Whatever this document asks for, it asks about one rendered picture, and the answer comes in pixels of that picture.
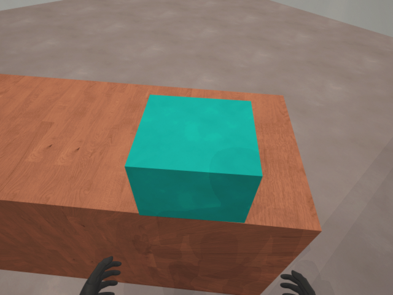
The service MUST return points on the carton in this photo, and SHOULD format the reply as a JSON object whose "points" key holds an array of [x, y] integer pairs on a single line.
{"points": [[195, 158]]}

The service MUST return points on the right robot hand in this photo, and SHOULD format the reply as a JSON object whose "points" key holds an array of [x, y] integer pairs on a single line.
{"points": [[303, 288]]}

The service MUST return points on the pedestal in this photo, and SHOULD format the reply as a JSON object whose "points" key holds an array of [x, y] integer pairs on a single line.
{"points": [[66, 202]]}

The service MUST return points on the left robot hand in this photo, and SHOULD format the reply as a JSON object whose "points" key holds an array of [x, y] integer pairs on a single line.
{"points": [[94, 283]]}

